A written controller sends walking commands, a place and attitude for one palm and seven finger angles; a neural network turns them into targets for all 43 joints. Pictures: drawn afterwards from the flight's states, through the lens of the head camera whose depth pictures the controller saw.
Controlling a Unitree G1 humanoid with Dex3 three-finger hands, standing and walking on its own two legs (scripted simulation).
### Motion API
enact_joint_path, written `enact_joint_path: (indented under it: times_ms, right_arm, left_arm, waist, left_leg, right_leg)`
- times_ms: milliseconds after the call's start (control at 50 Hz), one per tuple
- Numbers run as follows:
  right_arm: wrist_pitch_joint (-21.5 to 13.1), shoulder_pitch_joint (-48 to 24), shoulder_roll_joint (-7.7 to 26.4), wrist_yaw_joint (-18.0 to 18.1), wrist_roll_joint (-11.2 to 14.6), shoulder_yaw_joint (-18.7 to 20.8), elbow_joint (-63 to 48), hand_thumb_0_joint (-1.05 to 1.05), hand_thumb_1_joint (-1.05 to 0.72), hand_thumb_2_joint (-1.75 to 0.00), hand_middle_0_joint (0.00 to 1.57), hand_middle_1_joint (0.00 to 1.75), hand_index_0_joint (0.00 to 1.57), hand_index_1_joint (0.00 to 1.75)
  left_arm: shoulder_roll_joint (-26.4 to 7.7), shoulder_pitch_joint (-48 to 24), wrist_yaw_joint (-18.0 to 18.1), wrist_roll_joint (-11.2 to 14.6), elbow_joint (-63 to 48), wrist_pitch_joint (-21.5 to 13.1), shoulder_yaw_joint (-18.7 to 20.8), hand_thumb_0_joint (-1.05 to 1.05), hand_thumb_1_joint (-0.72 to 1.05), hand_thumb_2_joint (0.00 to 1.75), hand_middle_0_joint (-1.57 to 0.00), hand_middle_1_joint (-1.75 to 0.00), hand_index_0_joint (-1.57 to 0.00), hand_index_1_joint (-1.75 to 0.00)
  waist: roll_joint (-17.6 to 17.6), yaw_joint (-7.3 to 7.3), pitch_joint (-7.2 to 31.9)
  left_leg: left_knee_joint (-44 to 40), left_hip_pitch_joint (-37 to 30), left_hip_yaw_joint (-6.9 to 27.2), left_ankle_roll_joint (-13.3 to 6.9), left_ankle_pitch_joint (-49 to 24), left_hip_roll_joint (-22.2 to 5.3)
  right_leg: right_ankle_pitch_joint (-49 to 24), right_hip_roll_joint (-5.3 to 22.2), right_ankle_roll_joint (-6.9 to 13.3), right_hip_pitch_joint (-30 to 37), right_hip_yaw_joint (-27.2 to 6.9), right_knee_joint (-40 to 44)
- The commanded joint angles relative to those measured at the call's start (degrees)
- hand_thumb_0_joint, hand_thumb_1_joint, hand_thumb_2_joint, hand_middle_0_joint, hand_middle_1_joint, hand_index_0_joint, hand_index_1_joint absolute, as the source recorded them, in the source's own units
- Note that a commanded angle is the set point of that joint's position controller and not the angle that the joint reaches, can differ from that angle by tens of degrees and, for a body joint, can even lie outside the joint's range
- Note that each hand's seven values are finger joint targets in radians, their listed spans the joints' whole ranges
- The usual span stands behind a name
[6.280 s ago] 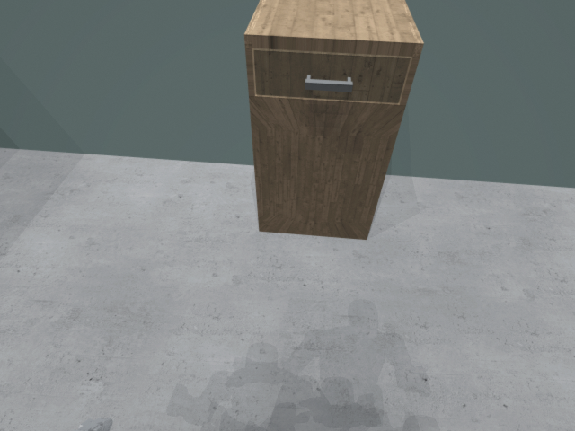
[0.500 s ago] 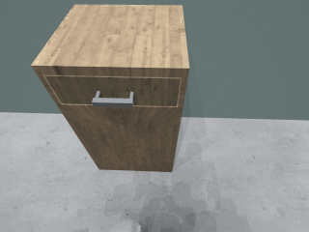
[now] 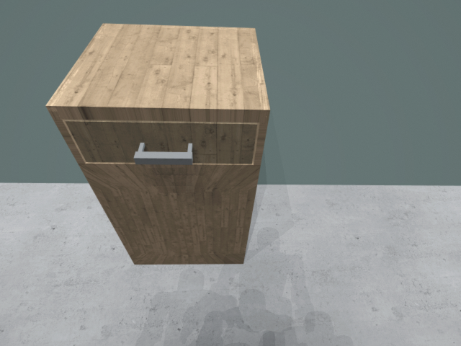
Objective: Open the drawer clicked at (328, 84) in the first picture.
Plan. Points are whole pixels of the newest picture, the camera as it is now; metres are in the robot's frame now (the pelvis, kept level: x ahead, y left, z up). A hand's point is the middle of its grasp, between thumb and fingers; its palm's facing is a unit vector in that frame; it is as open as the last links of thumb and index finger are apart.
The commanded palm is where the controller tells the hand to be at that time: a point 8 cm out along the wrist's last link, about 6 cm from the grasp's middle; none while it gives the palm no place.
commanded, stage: come to a stop and stand still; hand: left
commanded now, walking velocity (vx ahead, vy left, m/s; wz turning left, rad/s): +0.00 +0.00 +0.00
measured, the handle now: (165, 152) +0.54 +0.19 -0.02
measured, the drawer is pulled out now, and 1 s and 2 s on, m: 0.00 0.00 0.00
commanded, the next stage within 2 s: look again from close up in 1.18 s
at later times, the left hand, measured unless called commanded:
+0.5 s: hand out of the picture -0.03 +0.08 -0.18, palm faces +0.07 -0.99 -0.16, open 7.4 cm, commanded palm none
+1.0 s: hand out of the picture +0.01 +0.11 -0.18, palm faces +0.07 -0.98 -0.20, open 7.4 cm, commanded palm none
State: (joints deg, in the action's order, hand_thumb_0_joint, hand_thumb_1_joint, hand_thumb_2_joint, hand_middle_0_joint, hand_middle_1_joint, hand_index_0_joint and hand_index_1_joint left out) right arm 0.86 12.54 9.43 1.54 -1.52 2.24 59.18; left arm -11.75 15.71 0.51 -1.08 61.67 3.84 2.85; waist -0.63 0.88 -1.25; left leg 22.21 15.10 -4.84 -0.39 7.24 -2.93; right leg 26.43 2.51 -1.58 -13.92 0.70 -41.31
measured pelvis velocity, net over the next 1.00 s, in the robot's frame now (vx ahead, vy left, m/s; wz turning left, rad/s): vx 0.03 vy -0.05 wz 0.01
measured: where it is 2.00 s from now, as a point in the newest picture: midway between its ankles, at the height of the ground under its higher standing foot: outside the picture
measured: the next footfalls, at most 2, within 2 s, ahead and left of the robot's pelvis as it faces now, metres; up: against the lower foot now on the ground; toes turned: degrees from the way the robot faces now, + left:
right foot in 0.06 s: -0.01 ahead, -0.14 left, +0.00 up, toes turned -2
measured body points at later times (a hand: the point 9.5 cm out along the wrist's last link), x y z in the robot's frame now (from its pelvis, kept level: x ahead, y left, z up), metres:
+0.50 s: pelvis +0.00 -0.07 -0.01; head +0.01 -0.08 +0.44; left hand -0.03 +0.13 -0.16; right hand -0.05 -0.27 -0.17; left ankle +0.02 +0.12 -0.74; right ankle -0.05 -0.14 -0.74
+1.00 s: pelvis +0.03 -0.05 -0.01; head +0.04 -0.06 +0.44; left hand +0.01 +0.17 -0.16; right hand +0.05 -0.28 -0.17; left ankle +0.02 +0.12 -0.74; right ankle -0.05 -0.14 -0.74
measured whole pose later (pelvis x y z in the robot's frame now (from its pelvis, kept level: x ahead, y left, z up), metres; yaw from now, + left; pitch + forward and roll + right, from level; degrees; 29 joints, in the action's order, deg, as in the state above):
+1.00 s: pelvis +0.03 -0.05 -0.01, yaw +0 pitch -1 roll +1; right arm 0.4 13.7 9.0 2.7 -0.9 0.6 65.1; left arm -7.7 17.2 2.3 -0.6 64.6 -0.1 0.9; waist 0.0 -0.5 -1.5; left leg 24.8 10.0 -1.0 4.3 13.8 -4.5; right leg 20.5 -0.9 2.3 -2.8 3.4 -24.0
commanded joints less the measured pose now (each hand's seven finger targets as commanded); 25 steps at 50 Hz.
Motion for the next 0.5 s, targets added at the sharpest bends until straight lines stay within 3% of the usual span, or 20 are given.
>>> enact_joint_path:
  times_ms: [0, 20, 40, 60, 80, 100, 120, 140, 180, 240, 300, 480]
  right_arm:
    - [-0.25, 2.44, 9.32, 0.18, 0.56, 2.11, 0.01, 0.00, -0.90, -0.90, 0.20, 0.30, 0.20, 0.30]
    - [-0.22, 3.17, 6.96, -0.03, 0.89, 1.78, 0.28, 0.00, -0.90, -0.90, 0.20, 0.30, 0.20, 0.30]
    - [-0.12, 3.42, 3.96, -0.24, 1.24, 1.00, 0.18, 0.00, -0.90, -0.90, 0.20, 0.30, 0.20, 0.30]
    - [-0.04, 2.75, 2.11, -0.70, 1.06, 0.18, -0.15, 0.00, -0.90, -0.90, 0.20, 0.30, 0.20, 0.30]
    - [0.62, 1.71, 2.54, -0.71, 0.47, 0.13, -0.11, 0.00, -0.90, -0.90, 0.20, 0.30, 0.20, 0.30]
    - [0.86, 2.23, 3.01, -0.58, 0.25, 0.15, 0.56, 0.00, -0.90, -0.90, 0.20, 0.30, 0.20, 0.30]
    - [0.70, 4.59, 2.52, -0.44, 0.25, -0.07, 2.02, 0.00, -0.90, -0.90, 0.20, 0.30, 0.20, 0.30]
    - [0.22, 7.03, 1.93, -0.40, 0.35, -0.37, 3.34, 0.00, -0.90, -0.90, 0.20, 0.30, 0.20, 0.30]
    - [-0.46, 9.06, 1.67, -0.01, 0.52, -0.87, 5.13, 0.00, -0.90, -0.90, 0.20, 0.30, 0.20, 0.30]
    - [-0.44, 9.75, 2.24, 0.61, 0.52, -1.17, 5.80, 0.00, -0.90, -0.90, 0.20, 0.30, 0.20, 0.30]
    - [-0.46, 10.04, 1.79, 0.74, 0.70, -1.16, 6.63, 0.00, -0.90, -0.90, 0.20, 0.30, 0.20, 0.30]
    - [-0.56, 9.51, 0.80, 1.20, 0.75, -1.07, 6.82, 0.00, -0.90, -0.90, 0.20, 0.30, 0.20, 0.30]
  left_arm:
    - [-1.29, 6.40, 0.44, 0.27, 0.10, -2.38, -0.27, 0.00, 0.90, 0.90, -0.20, -0.30, -0.20, -0.30]
    - [-2.90, 7.42, 0.78, 0.09, 0.60, -2.87, -0.20, 0.00, 0.90, 0.90, -0.20, -0.30, -0.20, -0.30]
    - [-5.28, 5.94, 1.08, -0.08, 0.30, -3.43, -0.11, 0.00, 0.90, 0.90, -0.20, -0.30, -0.20, -0.30]
    - [-7.17, 3.47, 1.14, 0.11, -0.46, -3.59, -0.17, 0.00, 0.90, 0.90, -0.20, -0.30, -0.20, -0.30]
    - [-7.55, 1.50, 1.28, 0.19, -0.85, -4.04, 0.10, 0.00, 0.90, 0.90, -0.20, -0.30, -0.20, -0.30]
    - [-5.69, 0.24, 1.46, 0.12, -0.67, -3.98, -0.32, 0.00, 0.90, 0.90, -0.20, -0.30, -0.20, -0.30]
    - [-4.17, -0.84, 1.54, 0.30, -0.71, -3.98, -0.68, 0.00, 0.90, 0.90, -0.20, -0.30, -0.20, -0.30]
    - [-3.20, -0.94, 1.48, 0.47, -0.55, -4.21, -0.99, 0.00, 0.90, 0.90, -0.20, -0.30, -0.20, -0.30]
    - [-1.92, 1.01, 1.42, 0.97, 0.36, -4.52, -1.41, 0.00, 0.90, 0.90, -0.20, -0.30, -0.20, -0.30]
    - [-0.35, 3.51, 1.58, 1.07, 1.22, -4.53, -1.59, 0.00, 0.90, 0.90, -0.20, -0.30, -0.20, -0.30]
    - [-1.31, 4.00, 1.61, 1.18, 2.01, -4.39, -1.18, 0.00, 0.90, 0.90, -0.20, -0.30, -0.20, -0.30]
    - [0.42, 6.10, 1.88, 0.97, 2.47, -4.65, -1.08, 0.00, 0.90, 0.90, -0.20, -0.30, -0.20, -0.30]
  waist:
    - [8.86, -1.50, 1.95]
    - [4.52, -1.58, 1.29]
    - [-3.08, -0.80, -0.29]
    - [-5.82, -0.33, -1.74]
    - [-15.55, -1.12, -4.83]
    - [-15.61, -0.53, -7.40]
    - [-11.99, 0.40, -8.32]
    - [-8.13, 1.14, -6.79]
    - [-3.43, 0.80, -5.77]
    - [-3.74, 0.04, -7.87]
    - [0.87, -0.17, -5.43]
    - [-0.45, -0.37, -4.30]
  left_leg:
    - [-7.53, -0.40, 11.02, -3.79, 10.99, -8.90]
    - [-3.93, 3.09, 8.19, -1.23, 12.84, -5.76]
    - [1.58, 4.86, 3.99, 1.30, 13.08, -1.81]
    - [3.86, 2.58, 2.80, 1.78, 12.36, -0.29]
    - [7.20, 2.45, 3.14, 1.42, 12.23, -0.48]
    - [9.40, 1.62, 3.79, 1.00, 10.48, -0.87]
    - [9.88, 0.90, 4.21, 0.82, 7.94, -1.27]
    - [8.20, -0.22, 4.11, 0.81, 5.14, -1.35]
    - [3.52, -3.19, 4.56, 0.94, -0.80, -1.80]
    - [2.13, -4.19, 5.16, 1.09, -1.30, -2.92]
    - [1.89, -4.17, 4.78, 1.67, -3.30, -2.76]
    - [2.39, -5.34, 4.34, 1.67, -3.91, -2.78]
  right_leg:
    - [-11.10, -1.01, 0.83, 6.73, 3.35, 19.46]
    - [-11.34, 2.01, 1.86, 9.93, -0.40, 24.28]
    - [-5.21, 8.92, 4.44, 6.61, -8.58, 28.39]
    - [0.47, 13.22, 6.36, -0.11, -11.45, 32.02]
    - [5.40, 12.29, 6.83, -5.88, -13.03, 35.01]
    - [4.45, 11.41, 7.06, -8.41, -12.49, 35.31]
    - [0.52, 10.38, 7.36, -8.05, -10.21, 33.49]
    - [-4.77, 8.96, 7.13, -5.83, -7.75, 30.55]
    - [-10.42, 6.46, 5.65, -3.99, -4.77, 26.49]
    - [-9.14, 4.35, 4.72, -4.88, -5.17, 27.44]
    - [-14.69, 3.84, 4.27, -0.36, -4.18, 25.81]
    - [-20.08, 3.84, 4.17, 1.26, -3.39, 25.46]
